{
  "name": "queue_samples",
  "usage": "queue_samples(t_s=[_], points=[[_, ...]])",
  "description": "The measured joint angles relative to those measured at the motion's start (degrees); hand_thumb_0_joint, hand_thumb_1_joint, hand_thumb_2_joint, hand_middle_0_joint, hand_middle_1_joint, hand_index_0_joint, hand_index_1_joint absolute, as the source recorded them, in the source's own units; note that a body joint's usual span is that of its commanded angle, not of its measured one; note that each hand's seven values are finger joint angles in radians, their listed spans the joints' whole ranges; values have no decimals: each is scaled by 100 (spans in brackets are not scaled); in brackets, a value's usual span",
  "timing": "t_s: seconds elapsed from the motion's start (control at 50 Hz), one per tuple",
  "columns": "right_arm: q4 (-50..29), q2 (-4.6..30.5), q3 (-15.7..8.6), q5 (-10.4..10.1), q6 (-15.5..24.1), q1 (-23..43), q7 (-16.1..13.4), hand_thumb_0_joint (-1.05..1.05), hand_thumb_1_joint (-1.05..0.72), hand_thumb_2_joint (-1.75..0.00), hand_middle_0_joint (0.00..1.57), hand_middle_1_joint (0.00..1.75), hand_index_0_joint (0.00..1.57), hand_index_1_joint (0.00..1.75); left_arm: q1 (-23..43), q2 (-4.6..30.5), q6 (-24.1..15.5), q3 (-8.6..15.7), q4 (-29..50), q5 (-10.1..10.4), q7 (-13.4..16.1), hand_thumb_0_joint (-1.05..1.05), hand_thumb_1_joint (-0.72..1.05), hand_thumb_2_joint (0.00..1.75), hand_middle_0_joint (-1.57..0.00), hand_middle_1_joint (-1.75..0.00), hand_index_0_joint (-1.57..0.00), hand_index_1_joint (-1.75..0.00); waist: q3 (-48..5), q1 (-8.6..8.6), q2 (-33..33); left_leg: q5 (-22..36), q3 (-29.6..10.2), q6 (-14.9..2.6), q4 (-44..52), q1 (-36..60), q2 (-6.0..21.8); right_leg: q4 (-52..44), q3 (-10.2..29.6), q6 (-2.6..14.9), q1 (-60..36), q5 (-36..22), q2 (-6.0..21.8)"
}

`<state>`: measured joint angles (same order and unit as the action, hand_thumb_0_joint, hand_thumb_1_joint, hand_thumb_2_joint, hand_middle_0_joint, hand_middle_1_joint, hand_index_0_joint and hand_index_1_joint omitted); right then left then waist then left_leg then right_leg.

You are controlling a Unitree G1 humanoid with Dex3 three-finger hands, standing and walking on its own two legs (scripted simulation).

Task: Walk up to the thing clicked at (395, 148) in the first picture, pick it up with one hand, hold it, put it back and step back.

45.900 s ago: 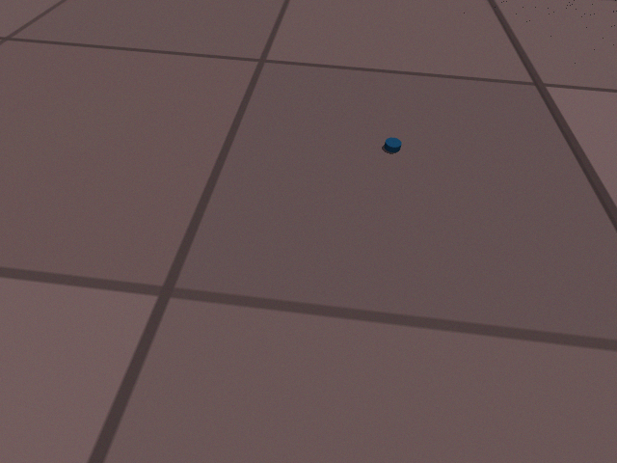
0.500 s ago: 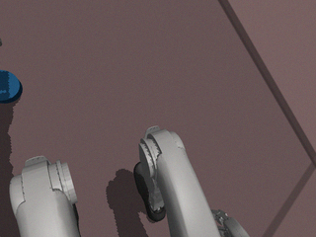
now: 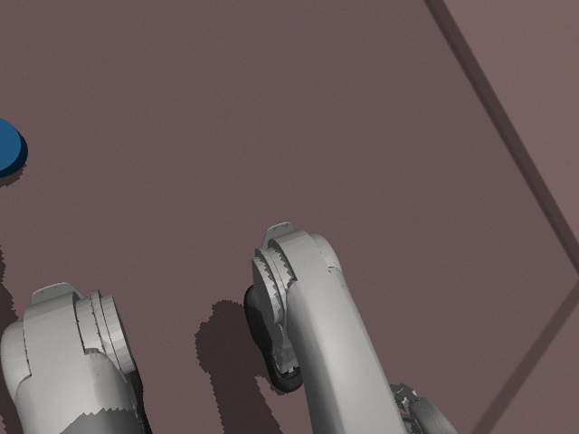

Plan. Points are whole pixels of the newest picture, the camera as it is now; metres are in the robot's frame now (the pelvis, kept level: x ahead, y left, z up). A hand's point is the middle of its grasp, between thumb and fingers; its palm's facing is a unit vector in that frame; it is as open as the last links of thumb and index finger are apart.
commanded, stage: rest palm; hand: left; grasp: from above
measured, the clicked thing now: out of the picture +0.53 +0.27 -0.30
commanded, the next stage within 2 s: close in 1.52 s
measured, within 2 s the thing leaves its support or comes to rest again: neither
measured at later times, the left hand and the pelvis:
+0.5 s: hand out of the picture +0.51 +0.26 -0.24, palm faces -0.46 -0.08 -0.88, open 13.1 cm; pelvis +0.00 +0.01 +0.00, yaw -3 degrees
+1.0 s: hand out of the picture +0.51 +0.27 -0.27, palm faces -0.47 -0.11 -0.88, open 13.4 cm; pelvis +0.01 +0.01 -0.01, yaw -5 degrees
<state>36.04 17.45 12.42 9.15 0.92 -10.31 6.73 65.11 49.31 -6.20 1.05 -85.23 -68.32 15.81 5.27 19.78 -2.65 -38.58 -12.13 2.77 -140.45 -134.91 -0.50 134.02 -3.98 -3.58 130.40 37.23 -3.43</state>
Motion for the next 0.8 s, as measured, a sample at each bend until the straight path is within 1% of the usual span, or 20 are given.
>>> queue_samples(t_s=[0.04, 0.08, 0.12, 0.18, 0.24, 0.32, 0.42, 0.52, 0.62, 0.72, 0.8], points=[[49, 23, -38, 28, 16, 2, -4, 0, -91, -89, 20, 30, 21, 30, 29, 10, -148, -137, 176, -80, 47, 0, -42, 102, -12, -118, -15, -114, -32, -63, -55, -3, -24, 11, -33, -31, -28, 24, -20, 5, 6, 20, 18], [106, 45, -68, 48, 27, 25, 2, 0, -91, -89, 20, 30, 21, 30, 127, -12, -243, -261, 163, -146, 148, 0, -43, 101, -12, -117, -14, -114, -98, -86, -84, -19, -49, 8, -63, -62, -54, 38, -42, 1, 5, 54, 37], [131, 61, -79, 62, 36, 65, 4, 0, -91, -89, 20, 30, 21, 30, 263, -37, -274, -363, -21, -196, 272, 0, -43, 102, -11, -116, -13, -113, -177, -61, -102, -48, -71, -6, -87, -87, -63, 37, -64, -1, 3, 87, 43], [98, 70, -58, 82, 88, 142, 12, 0, -91, -89, 20, 30, 21, 30, 432, -57, -226, -472, -391, -271, 449, 0, -43, 104, -11, -116, -13, -114, -226, 42, -119, -97, -97, -43, -105, -89, -54, 7, -92, -9, -32, 124, 35], [3, 77, 6, 99, 151, 186, 23, 0, -90, -89, 20, 30, 21, 30, 489, -62, -152, -431, -689, -380, 615, 0, -42, 106, -11, -117, -13, -114, -179, 167, -121, -124, -103, -87, -101, -79, -43, -39, -108, 5, -79, 144, 30], [-96, 61, 140, 118, 208, 163, 55, 0, -90, -89, 20, 30, 21, 30, 430, -46, -93, -285, -881, -519, 820, 0, -41, 106, -11, -117, -13, -114, -76, 300, -169, -136, -80, -134, -85, -63, -12, -78, -101, 38, -100, 129, 15], [-142, 38, 313, 180, 353, 80, 116, 0, -90, -89, 20, 30, 21, 30, 379, 120, -68, -55, -1082, -594, 1128, 0, -40, 103, -11, -116, -13, -113, 88, 445, -283, -121, -93, -159, -139, -83, 18, -58, -108, 4, -78, 83, -17], [-58, 36, 420, 259, 534, -1, 210, 0, -90, -89, 20, 30, 21, 30, 396, 293, -12, 12, -1263, -576, 1415, 0, -40, 101, -11, -114, -13, -111, 199, 523, -343, -112, -126, -161, -243, -152, 30, 17, -127, 4, -7, 53, -47], [-25, 66, 516, 306, 677, -4, 297, 0, -90, -89, 20, 30, 21, 30, 431, 466, 14, 39, -1306, -478, 1471, 0, -40, 101, -11, -113, -13, -110, 359, 559, -348, -141, -159, -183, -328, -162, 48, 56, -144, -57, -11, 54, -77], [-48, 102, 602, 333, 779, 20, 374, 0, -90, -89, 20, 30, 21, 30, 485, 612, -3, 76, -1386, -366, 1462, 0, -41, 100, -11, -111, -13, -109, 424, 592, -357, -210, -211, -188, -374, -139, 66, 53, -184, -90, -42, 86, -98], [-80, 124, 627, 342, 817, 45, 407, 0, -90, -90, 20, 30, 21, 30, 458, 673, -49, 75, -1412, -360, 1426, 0, -42, 100, -11, -110, -12, -108, 437, 597, -379, -278, -263, -180, -390, -100, 71, 33, -228, -91, -92, 128, -101]])
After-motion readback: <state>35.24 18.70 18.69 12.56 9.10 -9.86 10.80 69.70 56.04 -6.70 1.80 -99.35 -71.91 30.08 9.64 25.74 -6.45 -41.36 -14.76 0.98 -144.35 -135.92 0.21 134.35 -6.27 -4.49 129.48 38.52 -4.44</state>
